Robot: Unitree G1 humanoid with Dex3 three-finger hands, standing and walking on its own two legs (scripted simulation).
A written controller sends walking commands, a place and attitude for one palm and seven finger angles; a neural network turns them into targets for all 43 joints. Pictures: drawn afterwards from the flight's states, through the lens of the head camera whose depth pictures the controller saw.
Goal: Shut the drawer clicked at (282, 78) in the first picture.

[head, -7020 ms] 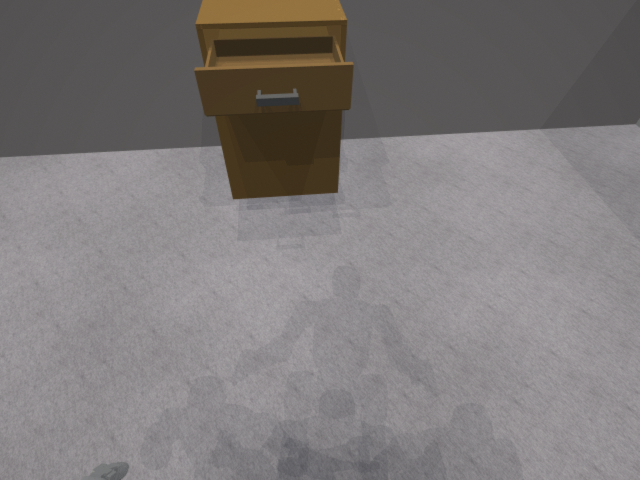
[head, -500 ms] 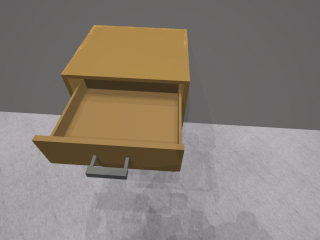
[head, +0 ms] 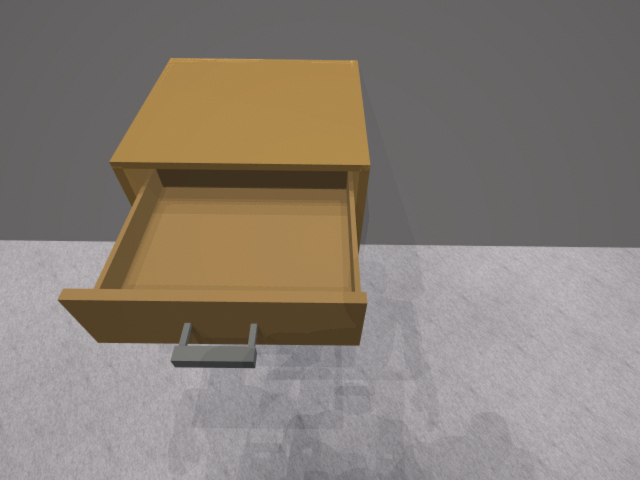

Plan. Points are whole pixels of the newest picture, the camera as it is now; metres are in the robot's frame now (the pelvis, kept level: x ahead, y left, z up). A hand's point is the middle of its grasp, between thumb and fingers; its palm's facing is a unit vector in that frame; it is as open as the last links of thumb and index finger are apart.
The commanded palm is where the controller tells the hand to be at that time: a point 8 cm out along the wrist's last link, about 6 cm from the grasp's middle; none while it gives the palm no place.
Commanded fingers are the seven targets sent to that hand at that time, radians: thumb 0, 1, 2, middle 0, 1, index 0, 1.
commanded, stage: look again from close up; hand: left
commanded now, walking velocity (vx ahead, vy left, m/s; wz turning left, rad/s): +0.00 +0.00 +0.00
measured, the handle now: (217, 343) +0.32 +0.18 -0.09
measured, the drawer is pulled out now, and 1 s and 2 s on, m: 0.30 0.30 0.30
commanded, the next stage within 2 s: shuffle to correct the standing spot in 0.42 s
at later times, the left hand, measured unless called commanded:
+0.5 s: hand out of the picture +0.00 +0.14 -0.17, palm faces +0.00 -0.97 -0.23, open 7.4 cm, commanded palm none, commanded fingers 0.00 0.90 0.90 -0.20 -0.30 -0.20 -0.30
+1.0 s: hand out of the picture +0.05 +0.16 -0.17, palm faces +0.02 -0.97 -0.25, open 7.4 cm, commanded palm none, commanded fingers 0.00 0.90 0.90 -0.20 -0.30 -0.20 -0.30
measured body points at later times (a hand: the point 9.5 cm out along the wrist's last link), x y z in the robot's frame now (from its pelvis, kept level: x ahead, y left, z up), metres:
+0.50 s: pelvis -0.01 -0.04 +0.00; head +0.01 -0.05 +0.45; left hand +0.00 +0.19 -0.15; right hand +0.02 -0.27 -0.16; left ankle -0.02 +0.09 -0.73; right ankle -0.03 -0.18 -0.73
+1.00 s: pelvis +0.03 -0.03 +0.00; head +0.06 -0.04 +0.45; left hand +0.05 +0.21 -0.15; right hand +0.01 -0.25 -0.16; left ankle -0.02 +0.09 -0.73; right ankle -0.03 -0.17 -0.73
